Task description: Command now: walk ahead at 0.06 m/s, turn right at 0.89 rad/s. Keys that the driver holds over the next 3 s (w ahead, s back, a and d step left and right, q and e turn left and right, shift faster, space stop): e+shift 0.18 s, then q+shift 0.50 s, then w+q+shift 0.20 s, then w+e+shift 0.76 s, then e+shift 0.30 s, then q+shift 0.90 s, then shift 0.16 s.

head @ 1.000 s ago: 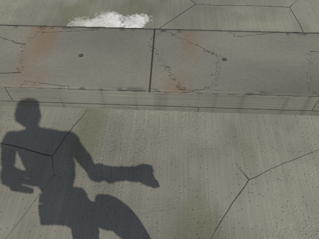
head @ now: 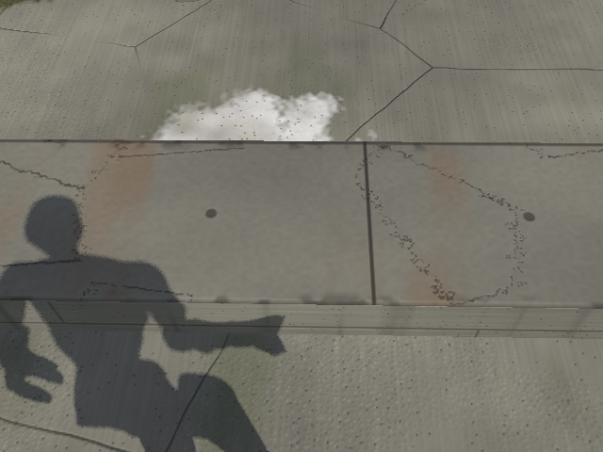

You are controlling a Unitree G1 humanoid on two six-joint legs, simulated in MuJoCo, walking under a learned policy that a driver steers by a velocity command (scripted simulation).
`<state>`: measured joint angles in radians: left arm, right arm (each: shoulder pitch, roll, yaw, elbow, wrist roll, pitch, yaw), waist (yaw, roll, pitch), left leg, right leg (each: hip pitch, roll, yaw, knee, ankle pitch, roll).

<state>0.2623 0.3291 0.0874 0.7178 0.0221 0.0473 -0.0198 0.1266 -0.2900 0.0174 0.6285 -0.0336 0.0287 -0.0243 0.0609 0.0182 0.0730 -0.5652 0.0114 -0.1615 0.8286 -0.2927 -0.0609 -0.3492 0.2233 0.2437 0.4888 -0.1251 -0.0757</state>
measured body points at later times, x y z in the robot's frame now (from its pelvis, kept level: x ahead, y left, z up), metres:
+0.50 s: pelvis +0.06 +0.06 +0.01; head +0.10 +0.06 +0.46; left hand +0.29 +0.27 -0.09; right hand +0.12 -0.23 -0.10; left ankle +0.11 +0.16 -0.73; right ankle +0.01 -0.08 -0.71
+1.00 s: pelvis +0.13 +0.11 +0.00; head +0.14 +0.12 +0.45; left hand +0.05 +0.40 -0.11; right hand +0.41 -0.08 -0.06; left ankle +0.17 +0.28 -0.70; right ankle +0.02 -0.06 -0.73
